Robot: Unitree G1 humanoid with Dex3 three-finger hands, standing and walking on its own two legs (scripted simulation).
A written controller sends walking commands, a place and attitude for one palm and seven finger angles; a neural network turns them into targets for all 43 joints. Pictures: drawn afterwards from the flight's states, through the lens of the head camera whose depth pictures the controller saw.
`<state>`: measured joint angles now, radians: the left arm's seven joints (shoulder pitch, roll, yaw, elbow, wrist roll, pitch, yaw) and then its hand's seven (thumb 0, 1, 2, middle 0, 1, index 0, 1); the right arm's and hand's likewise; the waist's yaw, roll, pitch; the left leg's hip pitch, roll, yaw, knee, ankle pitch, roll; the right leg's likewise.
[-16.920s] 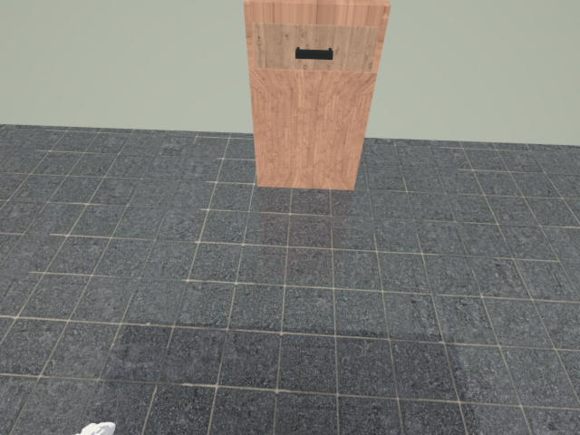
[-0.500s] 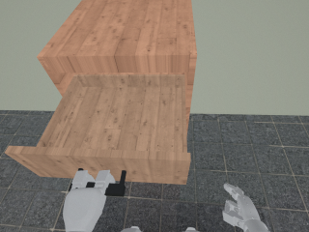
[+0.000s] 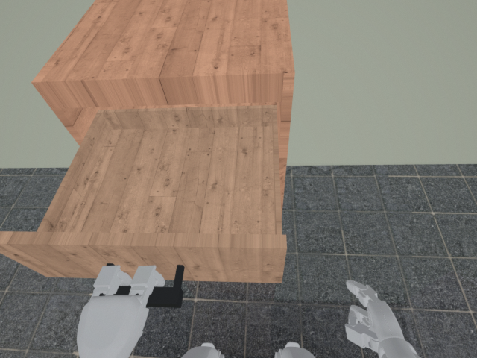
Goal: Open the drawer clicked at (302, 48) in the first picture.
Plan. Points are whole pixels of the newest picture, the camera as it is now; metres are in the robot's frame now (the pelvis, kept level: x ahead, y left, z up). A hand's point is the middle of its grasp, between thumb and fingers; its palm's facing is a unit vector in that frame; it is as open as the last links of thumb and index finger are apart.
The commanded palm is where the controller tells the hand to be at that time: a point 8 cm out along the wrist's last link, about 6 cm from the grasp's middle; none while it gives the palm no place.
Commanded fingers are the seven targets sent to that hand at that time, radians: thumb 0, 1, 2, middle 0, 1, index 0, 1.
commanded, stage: open the thumb to release the handle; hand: left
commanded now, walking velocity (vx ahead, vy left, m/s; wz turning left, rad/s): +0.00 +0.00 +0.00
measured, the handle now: (141, 282) +0.23 +0.18 +0.01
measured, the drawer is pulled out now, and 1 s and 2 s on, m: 0.30 0.30 0.30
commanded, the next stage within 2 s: lift the hand off the handle in 0.42 s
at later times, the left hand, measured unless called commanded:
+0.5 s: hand (132, 322) +0.18 +0.18 -0.01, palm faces +0.02 -0.13 -0.99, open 13.1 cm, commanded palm +0.15 +0.19 +0.04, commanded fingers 0.00 -0.50 0.30 -0.30 -1.20 -0.30 -1.20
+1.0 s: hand (132, 314) +0.19 +0.18 +0.01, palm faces +0.02 -0.14 -0.99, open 13.7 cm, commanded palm +0.16 +0.18 +0.07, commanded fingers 0.00 -0.50 0.30 -0.30 -1.20 -0.30 -1.20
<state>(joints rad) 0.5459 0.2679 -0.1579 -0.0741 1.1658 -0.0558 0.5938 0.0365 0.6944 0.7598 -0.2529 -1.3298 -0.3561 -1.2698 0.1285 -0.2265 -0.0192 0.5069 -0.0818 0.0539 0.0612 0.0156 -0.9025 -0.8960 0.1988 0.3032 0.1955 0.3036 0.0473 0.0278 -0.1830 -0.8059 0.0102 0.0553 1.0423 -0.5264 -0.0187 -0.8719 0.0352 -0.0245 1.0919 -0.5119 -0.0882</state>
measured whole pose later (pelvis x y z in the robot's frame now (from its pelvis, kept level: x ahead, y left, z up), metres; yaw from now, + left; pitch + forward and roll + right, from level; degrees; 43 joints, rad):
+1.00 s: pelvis -0.02 +0.01 +0.02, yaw +1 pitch +11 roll +2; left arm 0.36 0.24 -0.26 0.04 1.10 0.11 0.53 0.00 -0.49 0.30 -0.32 -1.21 -0.34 -1.21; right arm 0.13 -0.21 -0.01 0.53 -0.04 0.10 0.02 0.02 -0.90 -0.90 0.20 0.30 0.20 0.30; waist 0.05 0.05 -0.14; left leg -0.68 0.00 0.03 0.94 -0.46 0.00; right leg -0.73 0.03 -0.04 0.97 -0.44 -0.07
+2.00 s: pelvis +0.01 +0.02 +0.06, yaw -2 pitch +2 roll +1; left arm 0.50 0.33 -0.26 -0.48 1.01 0.15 0.26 0.00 -0.49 0.30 -0.32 -1.20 -0.32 -1.20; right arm 0.11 -0.23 0.02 0.51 -0.01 0.11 0.10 0.02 -0.90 -0.90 0.20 0.30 0.19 0.30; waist 0.12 0.11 -0.08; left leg -0.33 0.01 0.06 0.67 -0.39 0.01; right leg -0.38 0.05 0.00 0.69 -0.36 -0.05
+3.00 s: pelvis +0.02 +0.04 +0.07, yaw +2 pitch -3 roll -1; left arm 0.60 0.28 0.05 -0.57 0.07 -0.05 0.13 0.00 -0.41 0.34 -0.31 -1.14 -0.31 -1.14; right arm 0.19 -0.19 0.05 0.52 0.00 -0.10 -0.06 0.02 -0.90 -0.90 0.20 0.30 0.19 0.30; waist 0.06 0.05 0.02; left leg -0.14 -0.02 0.01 0.52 -0.33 0.03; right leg -0.16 0.02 -0.04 0.49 -0.29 -0.03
